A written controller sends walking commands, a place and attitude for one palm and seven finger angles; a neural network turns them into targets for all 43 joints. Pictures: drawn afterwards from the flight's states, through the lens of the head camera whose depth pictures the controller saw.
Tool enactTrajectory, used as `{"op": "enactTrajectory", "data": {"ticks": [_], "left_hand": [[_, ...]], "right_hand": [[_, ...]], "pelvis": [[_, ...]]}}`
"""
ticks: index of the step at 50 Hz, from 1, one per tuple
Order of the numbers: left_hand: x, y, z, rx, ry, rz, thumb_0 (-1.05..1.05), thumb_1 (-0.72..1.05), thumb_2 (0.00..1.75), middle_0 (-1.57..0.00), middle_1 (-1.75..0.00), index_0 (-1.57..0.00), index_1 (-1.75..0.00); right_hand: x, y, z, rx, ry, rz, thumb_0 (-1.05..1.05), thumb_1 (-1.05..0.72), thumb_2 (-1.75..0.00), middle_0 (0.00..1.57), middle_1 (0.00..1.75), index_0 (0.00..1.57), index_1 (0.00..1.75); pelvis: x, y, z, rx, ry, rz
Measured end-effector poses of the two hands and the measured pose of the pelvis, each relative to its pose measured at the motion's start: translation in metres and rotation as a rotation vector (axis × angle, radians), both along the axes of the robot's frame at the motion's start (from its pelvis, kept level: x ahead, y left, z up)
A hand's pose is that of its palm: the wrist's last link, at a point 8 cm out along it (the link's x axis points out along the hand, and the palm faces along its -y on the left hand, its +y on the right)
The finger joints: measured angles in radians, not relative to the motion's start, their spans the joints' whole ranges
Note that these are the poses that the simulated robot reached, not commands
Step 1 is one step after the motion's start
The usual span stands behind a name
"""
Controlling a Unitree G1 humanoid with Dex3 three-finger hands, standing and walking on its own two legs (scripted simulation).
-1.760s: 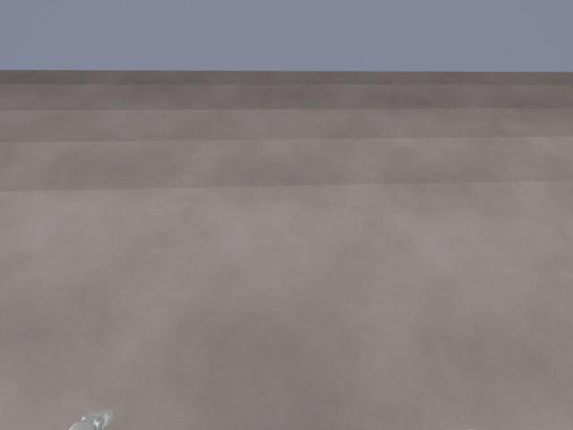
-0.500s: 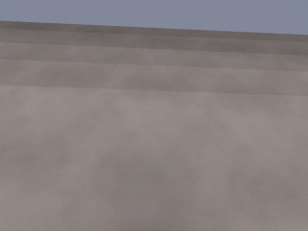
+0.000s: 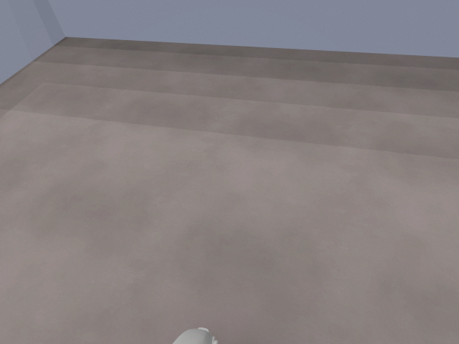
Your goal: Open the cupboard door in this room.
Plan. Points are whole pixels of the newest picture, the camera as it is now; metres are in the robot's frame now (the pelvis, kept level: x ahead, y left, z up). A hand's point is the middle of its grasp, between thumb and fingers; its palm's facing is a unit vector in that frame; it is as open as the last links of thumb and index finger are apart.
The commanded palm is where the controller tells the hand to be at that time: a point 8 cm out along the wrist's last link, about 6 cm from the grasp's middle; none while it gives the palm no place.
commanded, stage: turn or walk to find it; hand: left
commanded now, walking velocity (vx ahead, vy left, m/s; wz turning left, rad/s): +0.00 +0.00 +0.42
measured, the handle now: out of the picture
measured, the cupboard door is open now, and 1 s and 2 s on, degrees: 0 0 0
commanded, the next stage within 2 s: stand and wait in 1.76 s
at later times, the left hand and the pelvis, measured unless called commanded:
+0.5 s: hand out of the picture -0.06 +0.26 -0.18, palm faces +0.28 -0.93 -0.23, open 7.4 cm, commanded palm none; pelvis -0.03 +0.05 +0.00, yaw +13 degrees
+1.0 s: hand out of the picture -0.04 +0.20 -0.14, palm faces +0.42 -0.86 -0.28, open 7.4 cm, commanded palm none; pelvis -0.04 -0.02 +0.00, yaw +26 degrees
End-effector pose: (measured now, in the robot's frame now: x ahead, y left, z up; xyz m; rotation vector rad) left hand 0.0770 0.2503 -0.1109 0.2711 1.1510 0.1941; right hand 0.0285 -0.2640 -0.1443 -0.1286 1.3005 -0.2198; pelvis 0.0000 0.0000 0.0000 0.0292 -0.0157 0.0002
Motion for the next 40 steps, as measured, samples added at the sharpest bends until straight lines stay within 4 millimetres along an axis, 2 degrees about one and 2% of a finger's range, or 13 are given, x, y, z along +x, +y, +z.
{"op": "enactTrajectory", "data": {"ticks": [5,9,13,17,21,26,30,35,40], "left_hand": [[-0.033,-0.006,-0.004,-0.025,0.027,0.063,0.0,0.9,0.9,-0.2,-0.3,-0.2,-0.3],[-0.063,-0.006,-0.014,-0.057,0.063,0.123,0.0,0.9,0.9,-0.2,-0.3,-0.2,-0.3],[-0.098,0.001,-0.028,-0.09,0.122,0.19,0.0,0.9,0.9,-0.2,-0.3,-0.2,-0.3],[-0.135,0.021,-0.049,-0.119,0.183,0.266,0.0,0.9,0.9,-0.2,-0.3,-0.21,-0.3],[-0.155,0.039,-0.05,-0.117,0.234,0.308,0.0,0.9,0.9,-0.2,-0.3,-0.2,-0.3],[-0.148,0.056,-0.036,-0.107,0.169,0.336,0.01,0.91,0.9,-0.2,-0.3,-0.2,-0.3],[-0.134,0.063,-0.026,-0.085,0.092,0.344,0.01,0.91,0.9,-0.2,-0.3,-0.2,-0.3],[-0.115,0.059,-0.016,-0.06,0.021,0.342,0.0,0.91,0.9,-0.2,-0.3,-0.2,-0.3],[-0.1,0.038,-0.008,-0.034,-0.041,0.337,0.0,0.91,0.9,-0.2,-0.3,-0.2,-0.3]], "right_hand": [[0.012,-0.007,0.006,-0.017,0.002,0.058,0.01,-0.91,-0.9,0.2,0.3,0.2,0.3],[0.027,0.001,0.008,-0.031,0.022,0.125,0.01,-0.91,-0.9,0.19,0.3,0.2,0.3],[0.053,0.023,0.011,-0.041,0.004,0.208,0.01,-0.91,-0.9,0.19,0.3,0.2,0.3],[0.082,0.056,0.012,-0.059,-0.066,0.294,0.01,-0.91,-0.9,0.19,0.3,0.2,0.3],[0.096,0.084,0.025,-0.053,-0.131,0.336,0.01,-0.91,-0.9,0.2,0.3,0.2,0.3],[0.093,0.102,0.033,-0.041,-0.148,0.366,0.01,-0.91,-0.9,0.2,0.3,0.21,0.3],[0.083,0.104,0.031,-0.023,-0.135,0.373,0.01,-0.9,-0.9,0.2,0.3,0.21,0.3],[0.063,0.091,0.021,-0.003,-0.088,0.368,0.01,-0.9,-0.9,0.2,0.3,0.21,0.3],[0.044,0.063,0.003,0.014,-0.022,0.365,0.01,-0.9,-0.9,0.2,0.3,0.21,0.3]], "pelvis": [[-0.003,-0.003,0.002,0.003,-0.006,0.063],[-0.007,0.002,0.001,-0.002,0.0,0.108],[-0.012,0.013,-0.003,-0.013,0.009,0.148],[-0.018,0.031,-0.014,-0.028,0.016,0.191],[-0.022,0.041,-0.009,-0.032,0.006,0.197],[-0.027,0.048,0.002,-0.05,-0.001,0.234],[-0.031,0.047,0.004,-0.047,-0.005,0.262],[-0.036,0.038,0.003,-0.035,-0.005,0.298],[-0.039,0.018,-0.002,-0.018,0.003,0.341]]}}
